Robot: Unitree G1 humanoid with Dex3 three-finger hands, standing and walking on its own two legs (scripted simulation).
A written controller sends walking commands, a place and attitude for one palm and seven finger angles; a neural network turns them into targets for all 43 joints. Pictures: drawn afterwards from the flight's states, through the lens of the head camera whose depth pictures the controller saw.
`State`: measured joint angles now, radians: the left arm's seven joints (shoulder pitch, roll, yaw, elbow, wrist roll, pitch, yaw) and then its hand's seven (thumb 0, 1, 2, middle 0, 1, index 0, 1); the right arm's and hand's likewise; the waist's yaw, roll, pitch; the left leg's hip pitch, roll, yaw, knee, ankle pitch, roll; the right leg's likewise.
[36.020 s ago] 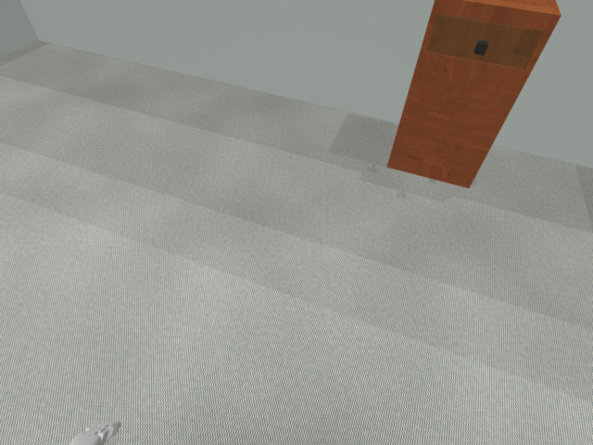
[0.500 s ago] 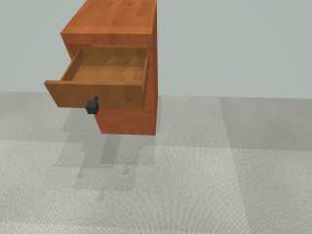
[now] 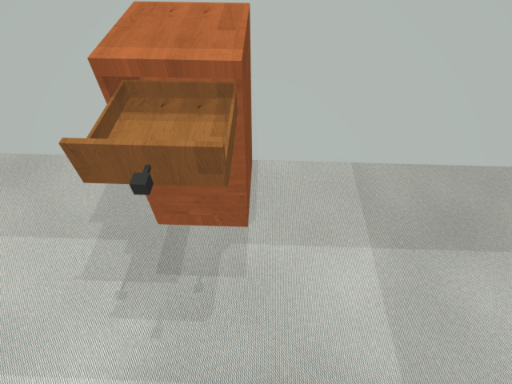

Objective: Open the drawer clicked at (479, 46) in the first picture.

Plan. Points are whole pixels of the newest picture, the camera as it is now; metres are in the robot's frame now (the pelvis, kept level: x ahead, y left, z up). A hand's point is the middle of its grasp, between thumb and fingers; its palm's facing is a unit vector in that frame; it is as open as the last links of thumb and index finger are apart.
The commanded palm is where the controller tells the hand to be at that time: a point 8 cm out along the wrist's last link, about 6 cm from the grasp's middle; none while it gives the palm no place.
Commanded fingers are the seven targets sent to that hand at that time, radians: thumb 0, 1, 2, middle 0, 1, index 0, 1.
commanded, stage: look to check the result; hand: left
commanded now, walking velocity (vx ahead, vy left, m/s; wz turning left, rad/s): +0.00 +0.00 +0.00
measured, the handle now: (144, 177) +0.57 +0.30 -0.08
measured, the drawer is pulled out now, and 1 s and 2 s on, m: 0.30 0.30 0.30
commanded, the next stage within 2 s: stand and wait in 0.50 s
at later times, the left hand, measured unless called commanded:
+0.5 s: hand out of the picture +0.01 +0.16 -0.17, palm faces +0.03 -0.98 -0.21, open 7.4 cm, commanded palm none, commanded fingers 0.00 0.90 0.90 -0.20 -0.30 -0.20 -0.30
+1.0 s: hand out of the picture +0.03 +0.17 -0.17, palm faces +0.02 -0.97 -0.23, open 7.4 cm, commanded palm none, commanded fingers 0.00 0.90 0.90 -0.20 -0.30 -0.20 -0.30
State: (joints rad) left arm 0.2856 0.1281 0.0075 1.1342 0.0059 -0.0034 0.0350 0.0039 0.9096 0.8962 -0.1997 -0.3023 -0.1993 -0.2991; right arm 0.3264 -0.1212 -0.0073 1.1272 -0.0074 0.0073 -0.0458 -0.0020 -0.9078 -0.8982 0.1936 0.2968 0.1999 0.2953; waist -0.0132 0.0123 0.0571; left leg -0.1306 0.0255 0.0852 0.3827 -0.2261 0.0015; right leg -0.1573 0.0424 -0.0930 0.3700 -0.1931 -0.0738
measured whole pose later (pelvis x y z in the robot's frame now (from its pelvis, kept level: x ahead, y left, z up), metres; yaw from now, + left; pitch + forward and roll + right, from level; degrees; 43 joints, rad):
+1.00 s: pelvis +0.02 -0.02 +0.00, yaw +0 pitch -2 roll +0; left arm 0.24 0.16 0.02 1.13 0.00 -0.01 0.04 0.00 0.90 0.90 -0.20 -0.30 -0.20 -0.30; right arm 0.28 -0.16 -0.01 1.13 -0.01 0.01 -0.05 0.00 -0.91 -0.90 0.19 0.30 0.20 0.30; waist -0.02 0.02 0.06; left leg -0.09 0.05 0.08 0.36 -0.23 -0.03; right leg -0.11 0.07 -0.10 0.33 -0.20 -0.10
